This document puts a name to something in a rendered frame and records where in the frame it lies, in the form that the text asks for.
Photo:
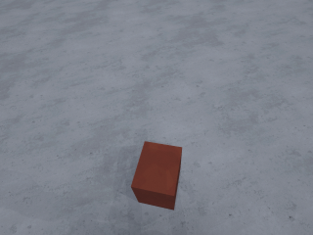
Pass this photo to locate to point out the carton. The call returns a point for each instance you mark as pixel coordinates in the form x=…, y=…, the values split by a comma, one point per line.
x=156, y=177

